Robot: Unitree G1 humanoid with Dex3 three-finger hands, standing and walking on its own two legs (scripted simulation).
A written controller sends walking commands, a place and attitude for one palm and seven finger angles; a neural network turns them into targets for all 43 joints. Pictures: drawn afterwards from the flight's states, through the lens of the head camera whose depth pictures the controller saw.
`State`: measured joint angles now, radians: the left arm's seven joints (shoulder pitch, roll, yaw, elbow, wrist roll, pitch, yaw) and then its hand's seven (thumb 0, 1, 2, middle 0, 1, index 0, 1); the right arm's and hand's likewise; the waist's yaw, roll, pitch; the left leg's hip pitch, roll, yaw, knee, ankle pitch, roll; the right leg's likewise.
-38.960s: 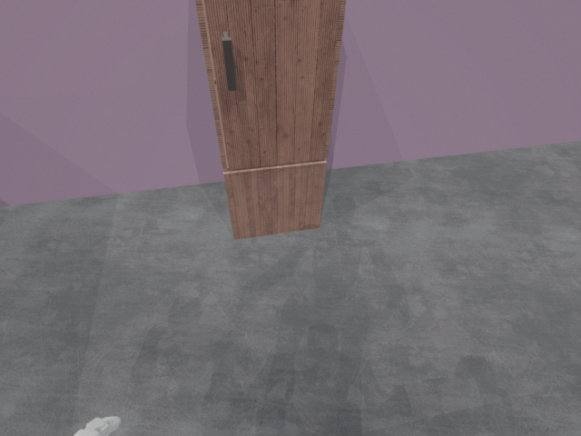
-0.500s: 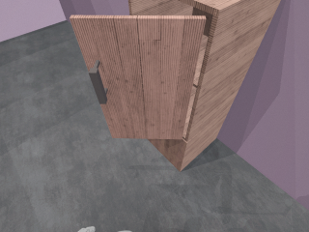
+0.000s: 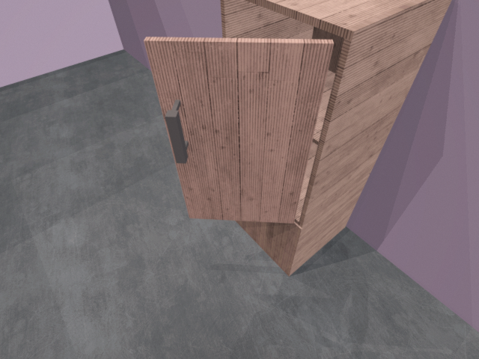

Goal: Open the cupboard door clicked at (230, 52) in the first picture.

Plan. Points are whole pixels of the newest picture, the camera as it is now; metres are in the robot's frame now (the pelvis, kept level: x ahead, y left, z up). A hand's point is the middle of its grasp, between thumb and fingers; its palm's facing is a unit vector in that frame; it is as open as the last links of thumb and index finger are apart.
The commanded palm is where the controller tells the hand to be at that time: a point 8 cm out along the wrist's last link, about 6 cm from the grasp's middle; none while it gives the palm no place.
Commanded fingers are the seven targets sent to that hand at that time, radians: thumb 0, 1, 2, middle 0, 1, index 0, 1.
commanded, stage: look again from close up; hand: left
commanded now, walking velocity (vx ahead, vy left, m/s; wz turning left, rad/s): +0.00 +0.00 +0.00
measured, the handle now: (179, 132) +0.57 +0.18 +0.06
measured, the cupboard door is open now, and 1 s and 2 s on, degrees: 47 47 47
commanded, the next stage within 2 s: raise the hand with hooked fingers in 0.38 s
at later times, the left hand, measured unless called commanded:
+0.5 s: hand out of the picture +0.03 +0.16 -0.17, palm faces +0.02 -0.97 -0.23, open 7.3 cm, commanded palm +0.12 +0.21 -0.07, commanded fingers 0.00 0.85 0.88 -0.20 -0.33 -0.20 -0.33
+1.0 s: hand (135, 340) +0.16 +0.19 -0.04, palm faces +0.16 -0.99 -0.03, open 9.1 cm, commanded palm +0.17 +0.24 -0.02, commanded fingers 0.00 0.27 0.63 -0.25 -0.70 -0.25 -0.70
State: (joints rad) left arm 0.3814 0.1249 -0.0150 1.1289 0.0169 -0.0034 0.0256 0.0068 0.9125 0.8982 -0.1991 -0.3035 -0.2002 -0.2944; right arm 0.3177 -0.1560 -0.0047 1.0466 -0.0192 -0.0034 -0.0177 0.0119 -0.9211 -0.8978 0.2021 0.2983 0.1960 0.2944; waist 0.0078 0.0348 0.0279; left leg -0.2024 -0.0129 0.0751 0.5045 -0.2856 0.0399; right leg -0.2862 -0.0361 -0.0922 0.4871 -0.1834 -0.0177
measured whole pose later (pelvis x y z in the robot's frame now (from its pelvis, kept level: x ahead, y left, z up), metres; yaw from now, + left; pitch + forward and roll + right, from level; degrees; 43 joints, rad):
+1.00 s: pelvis +0.01 -0.03 -0.06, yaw +3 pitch +11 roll +0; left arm 0.52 0.19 0.22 0.09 -0.28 -0.55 -0.33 0.02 0.49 0.72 -0.23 -0.57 -0.23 -0.56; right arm 0.11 -0.29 -0.07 0.49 0.02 -0.26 -0.03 0.01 -0.91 -0.90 0.20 0.30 0.19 0.29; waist 0.06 -0.04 -0.09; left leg -0.70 0.02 0.00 1.04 -0.54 -0.01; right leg -0.76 -0.04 -0.16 1.01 -0.45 -0.06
